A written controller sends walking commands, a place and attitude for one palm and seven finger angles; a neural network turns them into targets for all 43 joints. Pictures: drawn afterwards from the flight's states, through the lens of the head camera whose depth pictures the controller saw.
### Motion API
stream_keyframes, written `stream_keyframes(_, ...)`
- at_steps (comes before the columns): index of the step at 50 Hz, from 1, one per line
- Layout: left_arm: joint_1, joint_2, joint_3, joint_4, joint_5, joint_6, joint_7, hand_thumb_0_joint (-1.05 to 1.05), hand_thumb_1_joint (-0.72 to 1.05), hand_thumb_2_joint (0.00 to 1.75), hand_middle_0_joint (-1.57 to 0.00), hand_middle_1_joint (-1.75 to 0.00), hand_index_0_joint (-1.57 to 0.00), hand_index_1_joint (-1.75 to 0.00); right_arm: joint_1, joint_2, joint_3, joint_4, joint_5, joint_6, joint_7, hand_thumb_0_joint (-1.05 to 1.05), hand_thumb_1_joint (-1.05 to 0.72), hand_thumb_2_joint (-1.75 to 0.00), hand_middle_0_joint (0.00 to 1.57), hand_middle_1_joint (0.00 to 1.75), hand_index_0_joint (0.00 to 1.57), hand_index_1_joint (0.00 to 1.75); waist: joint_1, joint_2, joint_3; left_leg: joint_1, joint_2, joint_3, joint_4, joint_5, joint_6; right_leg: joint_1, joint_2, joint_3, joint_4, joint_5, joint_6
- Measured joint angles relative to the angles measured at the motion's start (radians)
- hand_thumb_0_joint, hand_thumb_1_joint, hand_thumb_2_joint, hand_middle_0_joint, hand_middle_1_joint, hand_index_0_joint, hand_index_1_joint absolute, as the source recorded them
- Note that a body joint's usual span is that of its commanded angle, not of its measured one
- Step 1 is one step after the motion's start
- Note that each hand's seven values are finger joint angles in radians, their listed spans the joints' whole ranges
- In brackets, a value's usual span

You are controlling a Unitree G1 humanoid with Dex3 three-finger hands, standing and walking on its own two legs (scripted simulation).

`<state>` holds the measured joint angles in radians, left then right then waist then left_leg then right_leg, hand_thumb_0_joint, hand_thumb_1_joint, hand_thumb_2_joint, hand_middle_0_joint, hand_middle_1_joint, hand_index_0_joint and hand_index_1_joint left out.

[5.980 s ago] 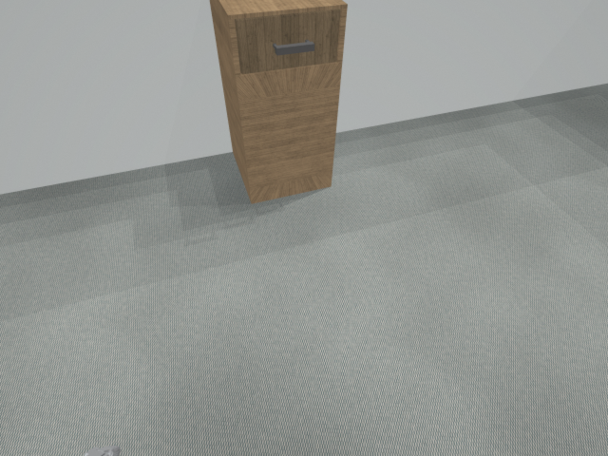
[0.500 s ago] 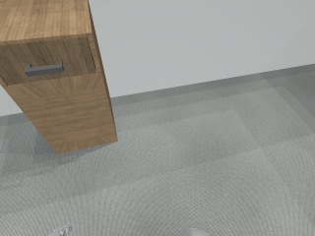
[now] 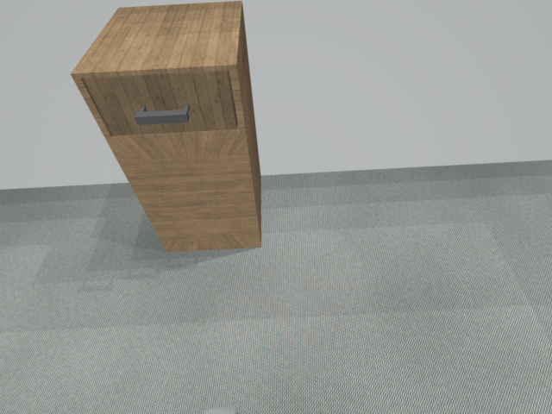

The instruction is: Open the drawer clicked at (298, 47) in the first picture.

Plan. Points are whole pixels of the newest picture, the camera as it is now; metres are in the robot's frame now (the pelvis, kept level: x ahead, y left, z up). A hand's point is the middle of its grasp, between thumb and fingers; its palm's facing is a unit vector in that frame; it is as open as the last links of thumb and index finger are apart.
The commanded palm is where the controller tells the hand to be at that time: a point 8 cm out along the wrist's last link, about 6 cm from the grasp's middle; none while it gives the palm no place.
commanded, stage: take the last steps up to it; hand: left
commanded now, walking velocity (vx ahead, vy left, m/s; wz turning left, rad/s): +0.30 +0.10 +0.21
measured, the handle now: (163, 112) +0.83 +0.37 -0.04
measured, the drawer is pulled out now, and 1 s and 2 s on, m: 0.00 0.00 0.00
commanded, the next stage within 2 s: come to a stop and stand still in 0.98 s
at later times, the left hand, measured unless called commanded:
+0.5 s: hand out of the picture +0.09 +0.26 -0.18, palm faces +0.11 -0.98 -0.17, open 7.4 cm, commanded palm none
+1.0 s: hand (163, 348) +0.25 +0.24 -0.17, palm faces +0.14 -0.97 -0.20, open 7.2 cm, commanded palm none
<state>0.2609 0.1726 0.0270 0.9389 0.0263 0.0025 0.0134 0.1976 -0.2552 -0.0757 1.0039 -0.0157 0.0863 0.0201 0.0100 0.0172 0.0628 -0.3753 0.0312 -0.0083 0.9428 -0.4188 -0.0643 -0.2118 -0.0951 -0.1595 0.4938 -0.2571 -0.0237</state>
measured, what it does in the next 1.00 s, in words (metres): walks ahead: left foot, then right foot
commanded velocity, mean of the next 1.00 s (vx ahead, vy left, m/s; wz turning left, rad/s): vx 0.27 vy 0.03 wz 0.03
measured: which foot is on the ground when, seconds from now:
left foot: up 0.00-0.14, down 0.16-0.68, up 0.70-1.00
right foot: down 0.00-0.16, up 0.18-0.66, down 0.68-1.00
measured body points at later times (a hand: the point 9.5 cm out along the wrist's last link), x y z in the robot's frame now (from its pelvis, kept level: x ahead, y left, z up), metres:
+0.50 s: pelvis +0.07 +0.07 +0.00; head +0.08 +0.08 +0.45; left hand +0.09 +0.31 -0.16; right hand +0.04 -0.15 -0.15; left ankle -0.03 +0.14 -0.74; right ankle +0.16 -0.06 -0.68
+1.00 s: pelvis +0.25 +0.06 +0.00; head +0.25 +0.06 +0.45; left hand +0.25 +0.30 -0.15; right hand +0.31 -0.18 -0.15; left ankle +0.31 +0.20 -0.71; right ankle +0.25 -0.04 -0.74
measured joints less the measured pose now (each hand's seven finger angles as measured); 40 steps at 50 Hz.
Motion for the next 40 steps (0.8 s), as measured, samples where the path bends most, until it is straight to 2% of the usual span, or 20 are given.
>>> stream_keyframes(5,0.047,0.03,0.016,0.053,0.006,-0.005,-0.007,0.0,0.91,0.9,-0.2,-0.3,-0.2,-0.3,-0.026,0.019,0.017,0.0,0.001,-0.02,0.007,0.0,-0.91,-0.9,0.2,0.3,0.19,0.3,0.038,-0.03,-0.009,0.089,-0.001,0.056,-0.198,-0.032,0.026,-0.008,-0.022,-0.028,0.004,0.001,0.025)
stream_keyframes(7,0.071,0.047,0.025,0.078,0.004,-0.002,-0.009,0.0,0.91,0.9,-0.2,-0.3,-0.2,-0.3,-0.029,0.029,0.025,-0.008,0.001,-0.04,0.008,0.0,-0.91,-0.9,0.2,0.3,0.19,0.3,0.047,-0.044,-0.021,0.152,-0.006,0.084,-0.338,0.013,0.04,-0.018,-0.034,-0.036,0.027,-0.011,0.042)
stream_keyframes(8,0.087,0.054,0.029,0.088,0.0,0.003,-0.01,0.0,0.91,0.9,-0.2,-0.3,-0.2,-0.3,-0.025,0.029,0.029,-0.017,0.001,-0.055,0.007,0.0,-0.91,-0.9,0.2,0.3,0.19,0.3,0.046,-0.041,-0.034,0.186,-0.003,0.084,-0.42,0.033,0.054,-0.033,-0.034,-0.042,0.058,-0.032,0.049)
stream_keyframes(11,0.104,0.074,0.037,0.127,0.001,0.035,-0.013,0.0,0.91,0.9,-0.2,-0.3,-0.2,-0.3,-0.016,0.057,0.038,-0.023,-0.007,-0.084,-0.004,0.0,-0.91,-0.9,0.2,0.3,0.19,0.3,0.045,-0.063,-0.039,0.198,-0.02,0.094,-0.412,0.079,0.096,-0.12,-0.026,0.027,0.292,-0.201,0.051)
stream_keyframes(14,0.099,0.076,0.034,0.149,0.005,0.038,-0.025,0.01,0.91,0.9,-0.2,-0.3,-0.19,-0.3,0.03,0.08,0.051,-0.014,-0.005,-0.102,-0.019,0.0,-0.91,-0.9,0.2,0.3,0.19,0.3,0.032,-0.055,-0.051,0.257,-0.027,0.087,-0.486,0.099,0.108,-0.214,-0.011,0.061,0.495,-0.146,0.049)
stream_keyframes(17,0.079,0.068,0.028,0.143,0.004,0.022,-0.031,0.01,0.91,0.9,-0.19,-0.3,-0.19,-0.3,0.082,0.092,0.054,0.017,0.001,-0.115,-0.031,0.0,-0.92,-0.9,0.2,0.3,0.2,0.3,0.025,-0.052,-0.052,0.32,-0.044,0.08,-0.576,0.13,0.117,-0.281,-0.016,0.079,0.567,-0.055,0.06)
stream_keyframes(23,0.01,0.04,0.022,0.125,-0.001,0.014,-0.032,0.0,0.91,0.9,-0.19,-0.3,-0.19,-0.3,0.184,0.118,0.06,0.088,0.006,-0.133,-0.039,0.0,-0.92,-0.9,0.2,0.3,0.2,0.3,0.008,-0.053,-0.041,0.414,-0.073,0.08,-0.67,0.131,0.125,-0.351,-0.025,0.087,0.532,0.021,0.078)
stream_keyframes(29,-0.085,0.009,0.016,0.103,-0.007,0.011,-0.036,0.0,0.91,0.9,-0.19,-0.3,-0.19,-0.3,0.267,0.136,0.058,0.143,-0.004,-0.139,-0.047,0.0,-0.91,-0.9,0.2,0.3,0.2,0.3,-0.041,-0.037,-0.016,0.481,-0.073,0.082,-0.674,0.068,0.109,-0.322,-0.006,0.062,0.328,0.02,0.051)
stream_keyframes(31,-0.116,0.0,0.014,0.089,-0.008,0.002,-0.038,0.0,0.91,0.9,-0.19,-0.3,-0.19,-0.3,0.288,0.136,0.057,0.162,-0.007,-0.137,-0.047,0.0,-0.91,-0.9,0.2,0.3,0.2,0.3,-0.057,-0.022,-0.007,0.496,-0.061,0.083,-0.647,0.028,0.097,-0.285,0.012,0.05,0.243,0.004,0.031)
stream_keyframes(33,-0.137,-0.004,0.013,0.069,-0.008,-0.021,-0.039,0.0,0.91,0.9,-0.19,-0.3,-0.19,-0.3,0.311,0.137,0.055,0.181,-0.005,-0.134,-0.045,0.0,-0.91,-0.9,0.2,0.3,0.2,0.3,-0.061,-0.009,-0.001,0.487,-0.041,0.081,-0.557,-0.038,0.084,-0.219,0.039,0.034,0.144,0.028,0.008)
stream_keyframes(34,-0.143,-0.002,0.014,0.058,-0.005,-0.041,-0.038,0.0,0.91,0.9,-0.2,-0.3,-0.19,-0.3,0.321,0.142,0.054,0.189,0.0,-0.131,-0.042,0.0,-0.91,-0.9,0.2,0.3,0.2,0.3,-0.057,-0.014,0.0,0.449,-0.036,0.083,-0.447,-0.076,0.083,-0.194,0.04,0.031,0.113,0.093,-0.017)
stream_keyframes(35,-0.149,-0.005,0.017,0.051,-0.005,-0.058,-0.034,0.0,0.91,0.9,-0.2,-0.3,-0.19,-0.3,0.317,0.142,0.052,0.196,0.005,-0.124,-0.039,0.0,-0.91,-0.9,0.2,0.3,0.2,0.3,-0.053,-0.01,0.007,0.383,-0.026,0.075,-0.273,-0.095,0.086,-0.198,0.044,0.024,0.146,0.098,-0.033)
stream_keyframes(37,-0.145,-0.014,0.016,0.046,-0.012,-0.072,-0.029,0.0,0.91,0.9,-0.2,-0.3,-0.2,-0.3,0.294,0.135,0.043,0.195,0.01,-0.109,-0.034,0.0,-0.91,-0.9,0.2,0.3,0.2,0.3,-0.05,0.004,0.014,0.234,-0.017,0.041,0.062,-0.086,0.098,-0.173,0.054,0.006,0.176,0.032,-0.043)
stream_keyframes(38,-0.136,-0.019,0.016,0.048,-0.014,-0.07,-0.024,0.0,0.91,0.9,-0.2,-0.3,-0.2,-0.3,0.277,0.128,0.038,0.187,0.008,-0.102,-0.032,0.0,-0.91,-0.9,0.2,0.3,0.2,0.3,-0.047,0.009,0.009,0.165,-0.009,0.036,0.17,-0.052,0.103,-0.151,0.06,0.001,0.16,0.012,-0.043)
stream_keyframes(40,-0.108,-0.029,0.015,0.061,-0.013,-0.066,-0.013,0.0,0.91,0.9,-0.2,-0.3,-0.2,-0.3,0.234,0.114,0.031,0.162,0.0,-0.094,-0.028,0.01,-0.91,-0.9,0.2,0.3,0.2,0.3,-0.045,0.014,-0.004,0.046,0.019,0.04,0.257,0.023,0.098,-0.106,0.07,-0.003,0.102,0.015,-0.034)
